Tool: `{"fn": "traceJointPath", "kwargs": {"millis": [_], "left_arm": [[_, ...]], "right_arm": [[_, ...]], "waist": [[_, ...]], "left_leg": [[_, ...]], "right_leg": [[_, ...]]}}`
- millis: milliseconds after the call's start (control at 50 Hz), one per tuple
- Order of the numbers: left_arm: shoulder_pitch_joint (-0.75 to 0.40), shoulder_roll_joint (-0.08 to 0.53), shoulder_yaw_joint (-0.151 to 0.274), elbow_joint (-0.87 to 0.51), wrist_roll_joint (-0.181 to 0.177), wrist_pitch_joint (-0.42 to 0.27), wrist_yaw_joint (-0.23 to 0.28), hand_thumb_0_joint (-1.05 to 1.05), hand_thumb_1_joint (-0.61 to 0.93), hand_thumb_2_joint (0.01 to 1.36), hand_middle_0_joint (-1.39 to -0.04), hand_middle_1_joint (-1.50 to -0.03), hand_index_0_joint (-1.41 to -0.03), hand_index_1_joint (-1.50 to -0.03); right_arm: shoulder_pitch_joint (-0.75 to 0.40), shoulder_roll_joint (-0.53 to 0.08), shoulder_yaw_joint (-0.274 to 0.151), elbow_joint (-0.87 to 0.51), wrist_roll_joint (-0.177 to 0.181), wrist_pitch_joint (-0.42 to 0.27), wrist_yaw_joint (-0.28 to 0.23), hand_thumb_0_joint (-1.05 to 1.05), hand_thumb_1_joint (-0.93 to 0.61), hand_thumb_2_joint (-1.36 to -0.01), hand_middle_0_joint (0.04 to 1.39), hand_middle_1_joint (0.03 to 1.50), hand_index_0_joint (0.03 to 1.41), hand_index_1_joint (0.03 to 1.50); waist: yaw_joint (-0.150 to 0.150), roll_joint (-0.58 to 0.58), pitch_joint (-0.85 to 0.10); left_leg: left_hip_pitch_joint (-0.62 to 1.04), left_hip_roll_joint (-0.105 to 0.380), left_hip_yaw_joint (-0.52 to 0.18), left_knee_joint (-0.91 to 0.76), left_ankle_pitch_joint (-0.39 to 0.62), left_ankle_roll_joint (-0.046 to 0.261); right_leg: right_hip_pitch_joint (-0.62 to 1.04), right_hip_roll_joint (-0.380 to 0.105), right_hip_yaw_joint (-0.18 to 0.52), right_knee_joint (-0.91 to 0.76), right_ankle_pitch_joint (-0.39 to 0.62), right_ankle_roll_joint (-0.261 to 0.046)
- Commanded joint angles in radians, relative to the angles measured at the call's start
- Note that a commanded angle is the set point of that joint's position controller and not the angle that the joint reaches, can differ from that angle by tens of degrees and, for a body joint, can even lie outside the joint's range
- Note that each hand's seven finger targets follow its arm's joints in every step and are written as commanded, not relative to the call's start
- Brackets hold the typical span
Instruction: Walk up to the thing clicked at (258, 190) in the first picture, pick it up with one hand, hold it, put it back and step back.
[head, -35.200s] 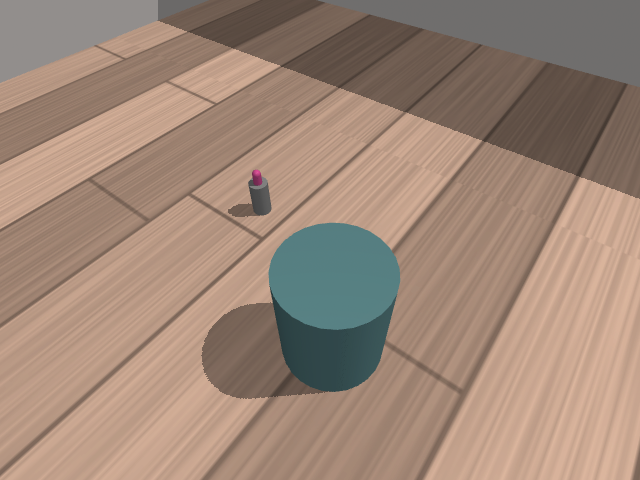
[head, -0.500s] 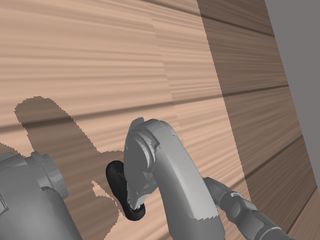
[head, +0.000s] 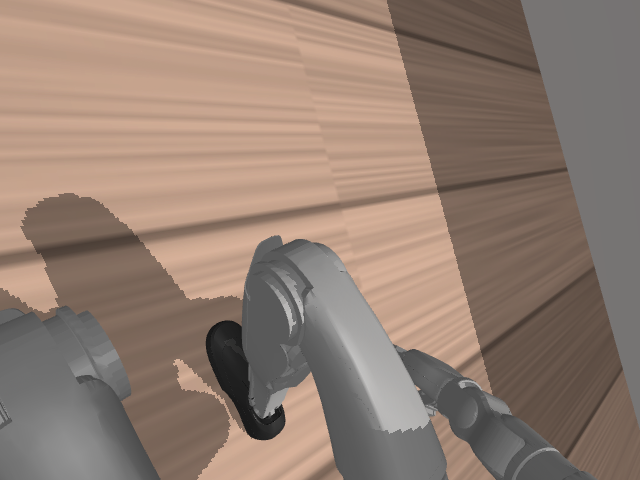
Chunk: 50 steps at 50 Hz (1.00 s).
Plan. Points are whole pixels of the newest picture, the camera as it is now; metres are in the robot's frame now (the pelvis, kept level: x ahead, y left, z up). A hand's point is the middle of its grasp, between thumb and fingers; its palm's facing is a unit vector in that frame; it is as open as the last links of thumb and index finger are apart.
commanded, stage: close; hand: left
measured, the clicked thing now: out of the picture +0.50 +0.31 -0.20
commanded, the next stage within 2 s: settle in 0.40 s
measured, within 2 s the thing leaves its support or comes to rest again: leaves its support in 0.92 s
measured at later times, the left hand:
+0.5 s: hand out of the picture +0.48 +0.32 -0.16, palm faces +0.38 -0.92 -0.02, open 10.0 cm
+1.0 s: hand out of the picture +0.49 +0.33 -0.15, palm faces +0.37 -0.93 -0.01, open 9.3 cm
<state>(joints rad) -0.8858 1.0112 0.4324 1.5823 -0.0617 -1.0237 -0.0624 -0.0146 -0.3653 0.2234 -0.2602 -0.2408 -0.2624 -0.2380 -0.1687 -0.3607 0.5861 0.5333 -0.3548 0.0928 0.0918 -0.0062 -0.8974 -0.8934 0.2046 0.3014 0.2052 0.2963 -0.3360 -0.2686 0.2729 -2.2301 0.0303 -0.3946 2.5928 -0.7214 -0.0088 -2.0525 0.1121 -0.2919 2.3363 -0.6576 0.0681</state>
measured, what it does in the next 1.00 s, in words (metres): stands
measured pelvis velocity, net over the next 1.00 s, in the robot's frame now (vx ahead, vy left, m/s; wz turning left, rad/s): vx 0.00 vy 0.00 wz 0.02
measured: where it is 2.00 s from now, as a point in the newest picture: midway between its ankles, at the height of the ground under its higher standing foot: (182, 447)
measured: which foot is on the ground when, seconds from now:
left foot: down 0.00-1.00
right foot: down 0.00-1.00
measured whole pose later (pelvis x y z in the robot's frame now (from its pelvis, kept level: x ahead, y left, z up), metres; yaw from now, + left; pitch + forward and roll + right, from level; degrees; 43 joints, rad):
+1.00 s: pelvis +0.00 +0.00 +0.01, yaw +1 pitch +19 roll -18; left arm -0.92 0.98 0.47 1.37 -0.03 -0.85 -0.08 -0.05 -0.46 0.94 -0.58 -1.06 -0.94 -1.08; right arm -0.09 -0.34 0.52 0.54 -0.32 0.12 0.09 -0.01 -0.90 -0.90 0.20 0.30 0.20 0.30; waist -0.32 -0.25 0.27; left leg -2.24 0.03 -0.36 2.56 -0.71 -0.01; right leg -2.07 0.10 -0.27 2.33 -0.66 0.06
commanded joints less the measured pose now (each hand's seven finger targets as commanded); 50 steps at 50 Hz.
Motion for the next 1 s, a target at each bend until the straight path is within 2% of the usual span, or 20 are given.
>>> {"fn": "traceJointPath", "kwargs": {"millis": [0,160,200,280,300,400,440,480,520,540,700,760,800,820,840,900,940,980], "left_arm": [[-0.248,0.135,0.007,-0.143,0.0,-0.066,0.008,0.0,-0.176,0.342,-0.393,-0.362,-0.394,-0.357],[-0.258,0.154,0.017,-0.139,0.009,-0.059,0.018,0.0,-0.042,0.472,-0.531,-0.506,-0.537,-0.498],[-0.262,0.15,0.014,-0.139,0.007,-0.057,0.018,0.0,-0.005,0.524,-0.561,-0.549,-0.566,-0.542],[-0.254,0.167,0.023,-0.129,0.005,-0.051,0.018,0.0,0.099,0.596,-0.647,-0.632,-0.655,-0.621],[-0.257,0.154,0.024,-0.133,0.005,-0.051,0.016,0.0,0.107,0.618,-0.674,-0.662,-0.685,-0.649],[-0.258,0.186,0.045,-0.132,0.001,-0.047,0.021,0.0,0.18,0.756,-0.796,-0.814,-0.808,-0.802],[-0.251,0.171,0.043,-0.13,0.005,-0.043,0.023,0.0,0.205,0.806,-0.849,-0.869,-0.86,-0.859],[-0.259,0.165,0.039,-0.131,0.004,-0.042,0.026,0.0,0.192,0.852,-0.898,-0.926,-0.911,-0.916],[-0.255,0.167,0.042,-0.132,0.006,-0.04,0.024,0.0,0.18,0.983,-0.965,-1.057,-0.965,-1.066],[-0.258,0.16,0.037,-0.138,0.008,-0.039,0.019,0.0,0.214,1.034,-1.008,-1.111,-1.011,-1.119],[-0.298,0.17,0.026,-0.207,-0.004,-0.026,-0.001,0.0,0.19,1.165,-1.156,-1.292,-1.168,-1.296],[-0.319,0.196,0.045,-0.253,-0.003,-0.007,-0.003,0.0,0.152,1.176,-1.207,-1.331,-1.219,-1.335],[-0.366,0.208,0.055,-0.333,-0.006,-0.002,-0.009,0.0,0.146,1.181,-1.225,-1.349,-1.238,-1.352],[-0.383,0.225,0.058,-0.358,-0.004,0.004,-0.01,0.0,0.113,1.188,-1.239,-1.366,-1.253,-1.37],[-0.407,0.228,0.055,-0.394,-0.002,0.008,-0.012,0.0,0.077,1.199,-1.252,-1.389,-1.268,-1.392],[-0.427,0.236,0.064,-0.478,0.006,0.038,-0.015,0.0,0.117,1.202,-1.234,-1.373,-1.248,-1.378],[-0.43,0.247,0.077,-0.54,0.009,0.063,-0.023,0.0,0.074,1.19,-1.264,-1.382,-1.277,-1.388],[-0.421,0.224,0.072,-0.58,0.005,0.099,-0.031,0.0,0.065,1.153,-1.238,-1.345,-1.25,-1.352]], "right_arm": [[0.06,-0.362,-0.119,0.01,-0.004,0.018,-0.019,0.0,-0.882,-0.894,0.2,0.3,0.199,0.3],[0.056,-0.365,-0.119,0.006,-0.003,0.027,-0.02,0.0,-0.879,-0.893,0.2,0.3,0.199,0.3],[0.063,-0.362,-0.115,0.007,-0.003,0.029,-0.02,0.0,-0.875,-0.892,0.2,0.3,0.199,0.3],[0.059,-0.357,-0.115,0.004,0.001,0.032,-0.023,0.0,-0.877,-0.892,0.2,0.299,0.199,0.299],[0.06,-0.357,-0.115,0.002,-0.002,0.033,-0.023,0.0,-0.876,-0.891,0.2,0.299,0.199,0.299],[0.064,-0.363,-0.115,0.003,0.003,0.038,-0.026,0.0,-0.876,-0.892,0.2,0.299,0.199,0.299],[0.065,-0.355,-0.113,0.001,0.0,0.037,-0.024,0.0,-0.88,-0.893,0.2,0.299,0.199,0.299],[0.067,-0.354,-0.113,-0.002,-0.001,0.04,-0.023,0.0,-0.878,-0.892,0.2,0.299,0.199,0.299],[0.058,-0.356,-0.116,-0.002,0.001,0.04,-0.023,0.0,-0.892,-0.9,0.2,0.3,0.2,0.3],[0.062,-0.357,-0.117,-0.001,0.001,0.039,-0.024,0.0,-0.889,-0.899,0.2,0.3,0.2,0.3],[0.093,-0.356,-0.119,0.007,0.006,0.039,-0.023,0.0,-0.894,-0.901,0.2,0.3,0.2,0.3],[0.109,-0.356,-0.132,0.013,0.01,0.039,-0.022,0.0,-0.899,-0.901,0.2,0.3,0.2,0.3],[0.125,-0.352,-0.137,0.014,0.011,0.039,-0.021,0.0,-0.9,-0.901,0.2,0.3,0.2,0.3],[0.125,-0.35,-0.141,0.014,0.014,0.038,-0.021,0.0,-0.898,-0.901,0.2,0.3,0.2,0.3],[0.132,-0.348,-0.146,0.016,0.014,0.039,-0.019,0.0,-0.901,-0.901,0.2,0.3,0.2,0.3],[0.172,-0.339,-0.167,0.026,0.021,0.042,-0.016,0.0,-0.896,-0.901,0.2,0.3,0.2,0.3],[0.188,-0.34,-0.189,0.021,0.033,0.045,-0.016,0.0,-0.895,-0.901,0.2,0.3,0.199,0.3],[0.218,-0.332,-0.212,0.026,0.044,0.049,-0.016,0.0,-0.892,-0.9,0.2,0.3,0.199,0.3]], "waist": [[-0.146,0.643,-0.548],[-0.149,0.651,-0.532],[-0.153,0.641,-0.55],[-0.143,0.619,-0.544],[-0.151,0.621,-0.551],[-0.142,0.632,-0.548],[-0.143,0.632,-0.553],[-0.148,0.624,-0.549],[-0.142,0.642,-0.528],[-0.148,0.651,-0.533],[-0.148,0.669,-0.582],[-0.129,0.685,-0.612],[-0.129,0.726,-0.638],[-0.118,0.742,-0.638],[-0.121,0.749,-0.657],[-0.099,0.795,-0.717],[-0.074,0.838,-0.757],[-0.058,0.853,-0.802]], "left_leg": [[0.484,0.072,0.067,-0.309,0.209,-0.009],[0.476,0.073,0.067,-0.317,0.179,-0.007],[0.479,0.073,0.069,-0.309,0.202,-0.004],[0.444,0.072,0.08,-0.302,0.182,0.003],[0.466,0.073,0.077,-0.304,0.195,0.001],[0.458,0.075,0.075,-0.313,0.196,-0.001],[0.469,0.077,0.075,-0.309,0.218,-0.001],[0.453,0.075,0.08,-0.305,0.208,0.001],[0.468,0.078,0.073,-0.319,0.192,-0.005],[0.485,0.08,0.07,-0.32,0.199,-0.007],[0.498,0.077,0.081,-0.305,0.246,-0.004],[0.514,0.08,0.086,-0.306,0.259,-0.005],[0.547,0.08,0.088,-0.308,0.278,-0.01],[0.538,0.079,0.093,-0.313,0.265,-0.012],[0.541,0.077,0.094,-0.312,0.258,-0.011],[0.593,0.078,0.102,-0.318,0.314,-0.018],[0.635,0.076,0.104,-0.335,0.34,-0.024],[0.652,0.074,0.117,-0.337,0.364,-0.023]], "right_leg": [[0.267,0.032,-0.063,-0.167,0.256,-0.073],[0.253,0.03,-0.064,-0.173,0.231,-0.074],[0.276,0.031,-0.061,-0.177,0.252,-0.071],[0.278,0.032,-0.053,-0.185,0.239,-0.071],[0.277,0.032,-0.056,-0.185,0.248,-0.07],[0.283,0.031,-0.058,-0.181,0.245,-0.072],[0.287,0.031,-0.055,-0.182,0.261,-0.07],[0.295,0.031,-0.054,-0.186,0.257,-0.07],[0.258,0.03,-0.06,-0.178,0.237,-0.074],[0.258,0.03,-0.061,-0.178,0.243,-0.073],[0.305,0.028,-0.052,-0.179,0.288,-0.07],[0.3,0.027,-0.042,-0.174,0.288,-0.072],[0.298,0.023,-0.041,-0.171,0.302,-0.072],[0.291,0.022,-0.038,-0.166,0.288,-0.076],[0.298,0.022,-0.037,-0.168,0.289,-0.075],[0.298,0.017,-0.026,-0.159,0.315,-0.077],[0.266,0.012,-0.02,-0.152,0.309,-0.085],[0.284,0.01,-0.006,-0.159,0.33,-0.086]]}}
